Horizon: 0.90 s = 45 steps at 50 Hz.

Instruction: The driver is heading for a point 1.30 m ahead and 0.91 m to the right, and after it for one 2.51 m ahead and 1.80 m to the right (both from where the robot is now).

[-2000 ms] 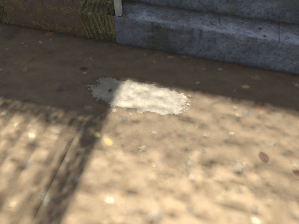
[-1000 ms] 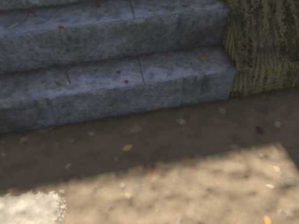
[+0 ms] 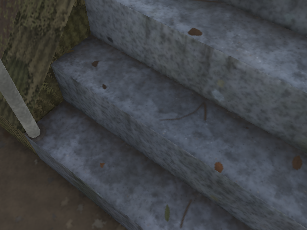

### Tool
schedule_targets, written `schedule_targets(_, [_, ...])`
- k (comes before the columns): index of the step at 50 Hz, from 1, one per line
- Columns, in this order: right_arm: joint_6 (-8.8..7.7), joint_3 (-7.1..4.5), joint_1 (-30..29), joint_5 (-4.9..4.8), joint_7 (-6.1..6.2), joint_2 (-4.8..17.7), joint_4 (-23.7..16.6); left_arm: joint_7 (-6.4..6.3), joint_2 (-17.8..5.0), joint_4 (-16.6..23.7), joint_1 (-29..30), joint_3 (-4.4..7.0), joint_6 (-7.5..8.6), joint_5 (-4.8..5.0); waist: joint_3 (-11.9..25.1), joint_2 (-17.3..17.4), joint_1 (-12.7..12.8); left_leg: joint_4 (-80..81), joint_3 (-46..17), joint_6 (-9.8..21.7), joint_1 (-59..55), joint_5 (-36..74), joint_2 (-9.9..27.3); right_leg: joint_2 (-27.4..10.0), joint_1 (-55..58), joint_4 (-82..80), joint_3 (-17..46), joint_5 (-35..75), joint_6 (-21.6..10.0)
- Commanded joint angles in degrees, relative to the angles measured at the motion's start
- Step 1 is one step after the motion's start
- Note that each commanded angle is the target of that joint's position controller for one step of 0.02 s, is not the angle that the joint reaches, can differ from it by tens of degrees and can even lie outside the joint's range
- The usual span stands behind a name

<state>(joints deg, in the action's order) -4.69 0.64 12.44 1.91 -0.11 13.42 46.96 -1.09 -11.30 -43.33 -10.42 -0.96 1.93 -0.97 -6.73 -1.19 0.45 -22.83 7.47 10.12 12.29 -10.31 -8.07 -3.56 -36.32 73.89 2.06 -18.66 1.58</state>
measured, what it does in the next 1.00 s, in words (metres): climbs, turning right: right foot 0.22 m higher, then left foot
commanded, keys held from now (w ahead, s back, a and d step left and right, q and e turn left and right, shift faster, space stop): e+shift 1.00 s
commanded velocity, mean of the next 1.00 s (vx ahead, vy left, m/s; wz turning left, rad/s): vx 0.10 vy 0.00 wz -0.81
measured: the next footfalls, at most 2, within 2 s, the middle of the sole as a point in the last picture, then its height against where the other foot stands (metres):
right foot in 0.36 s outside the picture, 0.22 m higher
left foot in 0.88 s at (154, 201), level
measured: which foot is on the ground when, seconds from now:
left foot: down 0.00-0.36, up 0.38-0.86, down 0.88-1.00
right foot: up 0.00-0.34, down 0.36-0.88, up 0.90-1.00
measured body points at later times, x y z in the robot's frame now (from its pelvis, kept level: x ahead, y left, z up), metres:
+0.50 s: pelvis +0.19 -0.06 +0.11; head +0.23 -0.07 +0.56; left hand +0.40 +0.13 -0.01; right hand +0.36 -0.35 +0.06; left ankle +0.16 +0.09 -0.40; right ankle +0.26 -0.15 -0.52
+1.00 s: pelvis +0.30 +0.00 +0.19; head +0.32 -0.02 +0.64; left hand +0.64 -0.01 +0.14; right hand +0.22 -0.28 +0.09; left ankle +0.42 +0.05 -0.52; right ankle +0.19 -0.07 -0.38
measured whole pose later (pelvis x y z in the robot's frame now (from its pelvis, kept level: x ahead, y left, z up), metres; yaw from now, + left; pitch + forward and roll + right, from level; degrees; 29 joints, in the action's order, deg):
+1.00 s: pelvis +0.30 +0.00 +0.19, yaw -49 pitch +3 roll +4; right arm 5.2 -0.5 10.6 2.2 7.1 11.3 33.0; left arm -3.1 -15.4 -27.4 -5.9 1.1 -3.4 2.3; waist 0.8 -3.0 -1.1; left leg -41.2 3.2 1.1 27.0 -17.8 -2.3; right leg 6.0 -44.6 92.9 11.2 -25.3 7.9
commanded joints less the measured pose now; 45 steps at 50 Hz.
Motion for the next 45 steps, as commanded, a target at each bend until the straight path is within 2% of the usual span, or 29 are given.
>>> schedule_targets(1, [-2.0, -1.78, 0.4, 0.18, 0.19, 7.5, -2.9, -1.15, -5.7, -3.9, -15.0, 3.23, -2.26, 0.22, 14.1, 7.6, 1.6, 4.2, -2.9, 0.1, -8.7, 71.8, 20.3, 4.8, 3.2, 18.5, -6.5, -1.7, -1.3])
schedule_targets(4, [0.4, -3.12, 9.1, -0.01, 1.03, 10.0, -0.1, -3.83, -4.4, 1.3, -2.6, 4.71, -2.83, -0.08, 9.0, 6.1, -2.8, 2.8, -3.4, 2.6, -23.5, 60.0, 24.5, 6.4, -26.4, 47.8, -5.3, -15.6, -4.7])
schedule_targets(6, [2.19, -2.81, 12.6, 1.2, 1.96, 9.1, 1.3, -4.48, -1.3, 5.3, 6.1, 3.55, -2.78, 1.1, 5.6, 1.9, -3.2, 3.0, -3.3, 1.7, -28.4, 49.3, 27.4, 6.6, -40.3, 58.3, -4.3, -19.7, -5.7])
schedule_targets(7, [2.86, -2.72, 12.9, 2.02, 2.52, 8.7, 1.7, -4.52, 0.7, 7.2, 8.8, 2.82, -3.03, 1.24, 5.6, 3.0, -2.5, 4.2, -2.9, 1.6, -29.3, 42.4, 28.4, 6.6, -44.2, 63.9, -4.2, -20.8, -5.5])
schedule_targets(11, [2.34, -1.28, 10.2, -0.13, 2.89, 6.0, 2.2, -4.67, 2.8, 13.4, 14.5, 1.11, -5.59, -0.54, -0.5, -0.1, 2.3, 9.1, 4.0, -2.7, -17.0, 34.8, 24.6, 5.8, -44.3, 58.2, -8.1, -20.1, -4.9])
schedule_targets(13, [2.02, -1.52, 8.4, -0.93, 3.34, 8.2, 2.5, -3.98, 3.5, 16.7, 13.9, 0.09, -7.33, -0.84, 0.3, 3.1, 4.2, 10.7, 9.4, -4.2, -11.2, 40.3, 19.7, 5.0, -36.3, 42.7, -12.2, -16.7, -3.7])
schedule_targets(14, [2.36, -1.77, 3.1, -0.99, 4.17, 10.7, 1.3, -3.54, 3.5, 17.6, 11.7, -0.22, -7.52, -2.07, 5.0, 4.0, 8.4, 9.4, 12.4, -6.4, -7.9, 55.9, 17.6, 4.2, -22.6, 31.2, -10.2, -13.6, -5.5])
schedule_targets(15, [2.83, -3.19, -3.4, -2.46, 4.06, 15.5, -3.8, -3.67, 0.4, 15.8, 4.5, 0.01, -8.03, -1.21, 12.5, 5.9, 10.7, 7.0, 12.4, -4.1, -2.3, 80.7, 17.4, 9.0, -1.3, 13.3, -13.5, -15.4, -5.7])
schedule_targets(16, [2.34, -4.34, -5.6, -2.82, 4.34, 18.1, -5.8, -4.1, -1.2, 12.8, -2.4, 0.92, -8.15, -0.13, 20.0, 11.3, 12.5, -3.0, 8.6, -3.5, -6.8, 98.9, 21.9, 9.8, 8.8, 8.5, -7.9, -16.4, -7.8])
schedule_targets(17, [3.21, -4.21, -4.3, -4.07, 3.22, 17.3, -6.4, -3.82, -3.4, 8.3, -10.9, 2.14, -7.53, 0.65, 28.1, 13.2, 11.9, -12.6, 9.2, -1.3, -12.3, 114.9, 25.2, 15.0, 16.1, 8.4, -12.1, -19.6, -9.3])
schedule_targets(18, [4.36, -4.18, -3.7, -5.84, 1.99, 15.7, -7.8, -3.02, -5.8, 7.2, -12.5, 3.14, -6.11, -0.21, 27.1, 10.6, 12.1, -29.0, 7.8, -2.2, -6.9, 110.6, 23.6, 16.9, 22.2, -2.2, -7.7, -16.0, -12.6])
schedule_targets(19, [4.61, -3.99, -7.7, -4.39, -0.02, 11.9, -11.8, -2.67, -11.8, 7.4, -9.3, 5.56, -5.91, -0.39, 23.9, -8.8, 12.1, -65.8, 2.8, -9.0, 19.1, 28.3, 6.1, 5.2, 30.2, -29.0, 28.2, -5.8, -27.1])
schedule_targets(20, [3.5, -3.12, -8.0, -0.45, -1.74, 9.6, -14.3, -4.07, -18.9, 11.2, -0.3, 8.33, -6.61, -2.4, 32.5, -12.9, 7.2, -84.5, -13.3, -11.4, 24.2, -1.0, -3.2, -2.8, 26.1, -52.3, 66.1, -0.3, -30.9])
schedule_targets(21, [3.77, -2.14, -7.4, 1.19, -2.54, 6.3, -17.3, -4.01, -15.4, 11.0, 3.2, 7.45, -6.51, -1.64, 25.1, -5.8, 3.5, -87.8, -17.1, -11.6, 26.2, 0.4, -0.6, -1.2, 15.2, -52.3, 62.6, -12.5, -25.9])
schedule_targets(23, [5.3, -0.19, -9.1, 3.03, -0.98, 0.3, -18.4, -4.48, -6.3, 5.3, 3.3, 4.68, -5.56, -1.07, 4.6, 4.2, -1.3, -80.8, -16.4, -11.6, 32.4, 3.0, 3.3, 4.2, -3.5, -40.4, 43.0, -15.8, -18.3])
schedule_targets(24, [5.64, -0.07, -8.1, 2.76, 0.09, -0.7, -18.7, -4.61, -4.4, 4.8, 5.6, 3.99, -4.68, -1.0, 3.6, 1.9, -2.6, -87.0, -15.3, -11.9, 33.0, 0.2, 2.3, 6.6, -5.3, -39.3, 38.2, -8.7, -18.5])
schedule_targets(26, [5.85, -0.16, -6.7, 2.67, 0.6, -0.4, -18.5, -4.0, -4.6, 3.8, 5.1, 3.86, -3.31, -0.48, 5.9, 3.2, -3.6, -88.6, -13.0, -12.1, 36.7, 1.4, 2.9, 8.0, 0.4, -37.4, 28.6, 5.1, -17.8])
schedule_targets(27, [3.56, -0.67, -8.8, -0.14, -0.38, 3.7, -20.2, -3.4, -5.6, 9.0, 3.0, 3.1, -1.18, 1.91, 12.7, 3.0, -1.9, -87.7, -13.6, -11.4, 35.0, -1.4, 0.8, 6.7, 7.9, -40.0, 32.5, 10.0, -17.4])
schedule_targets(28, [2.97, -0.35, -10.8, -0.48, -0.68, 2.0, -20.9, -3.09, -6.2, 8.2, 1.6, 3.29, -0.86, 2.13, 15.3, 1.7, -1.3, -87.9, -15.0, -11.0, 37.2, -3.2, 1.4, 6.5, 12.7, -40.5, 33.0, 9.0, -16.3])
schedule_targets(31, [3.29, 1.32, -13.6, -0.61, -0.74, -3.4, -23.4, -4.39, -6.7, 10.8, 0.6, 2.46, -3.95, 2.16, 13.4, 0.1, -1.7, -79.4, -13.1, -12.1, 40.4, -3.0, 2.7, 7.9, 17.0, -41.8, 28.7, 12.9, -14.3])
schedule_targets(34, [4.31, 1.3, -15.3, -1.28, 1.01, -3.4, -25.1, -5.03, -7.0, 14.4, 0.4, 1.9, -6.04, 1.17, 12.6, -4.5, -0.6, -74.0, -12.4, -15.1, 40.4, -2.3, 1.6, 7.0, 18.0, -42.9, 31.4, 18.1, -14.7])
schedule_targets(35, [4.68, 2.01, -16.5, -1.51, 1.64, -4.7, -26.5, -5.62, -7.4, 16.3, 2.5, 2.15, -7.08, 2.0, 12.4, -6.3, -1.3, -62.8, -10.6, -15.8, 39.5, -6.1, 1.6, 7.6, 18.8, -45.3, 31.2, 17.9, -13.5])
schedule_targets(36, [5.35, 2.22, -14.2, -1.8, 1.78, -5.8, -25.1, -5.97, -7.5, 17.9, 4.9, 2.03, -8.08, 1.13, 13.8, -8.8, -2.1, -61.2, -9.6, -16.2, 34.4, -5.2, 0.4, 8.0, 16.9, -45.5, 30.2, 19.1, -12.4])
schedule_targets(38, [6.01, 2.36, -11.3, -2.39, 2.12, -5.8, -24.1, -6.39, -7.2, 19.7, 5.6, 2.37, -8.8, 1.64, 13.4, -10.6, -2.5, -42.6, -8.1, -16.8, 27.8, -7.4, 0.4, 8.7, 14.8, -46.8, 30.7, 15.8, -10.5])
schedule_targets(41, [6.92, -0.46, -3.7, -3.27, 2.73, -0.9, -20.4, -5.9, -8.4, 22.0, 8.5, 3.37, -6.62, 1.88, 16.6, -13.3, -4.0, -24.3, -10.8, -15.2, 10.8, -8.1, 2.6, 4.8, 9.6, -47.4, 36.9, 6.5, -9.0])
schedule_targets(42, [6.71, -1.19, -2.0, -3.95, 2.87, -0.1, -19.1, -5.53, -7.3, 22.3, 8.2, 3.19, -6.13, 2.4, 15.3, -10.6, -4.2, -11.5, -12.8, -13.8, 6.4, -3.1, 4.3, 5.9, 8.3, -42.4, 35.0, 0.0, -7.6])
schedule_targets(43, [6.54, -1.75, -3.3, -3.7, 2.69, 0.5, -17.6, -4.59, -4.4, 21.6, 5.5, 2.72, -5.35, 2.72, 15.1, -5.4, -1.7, -4.1, -14.8, -12.7, 0.0, 2.3, 7.0, 9.1, 4.8, -33.7, 29.5, -9.2, -5.9])
schedule_targets(44, [7.03, -1.92, -4.9, -1.83, 2.74, -0.2, -16.6, -2.87, -1.6, 20.1, 3.5, 2.36, -4.68, 3.16, 12.8, -1.0, -0.6, 0.1, -17.3, -10.9, -2.6, 7.4, 12.2, 13.4, 0.4, -20.3, 21.1, -10.5, -4.6])
schedule_targets(45, [7.73, -1.45, -4.6, 0.92, 3.53, 0.1, -17.0, -1.31, -0.4, 19.4, 0.9, 2.29, -3.13, 1.9, 13.5, 5.1, 1.5, -5.5, -23.7, -5.3, -5.4, 35.2, 21.2, 17.0, -7.0, -0.3, 15.8, -17.1, -2.4])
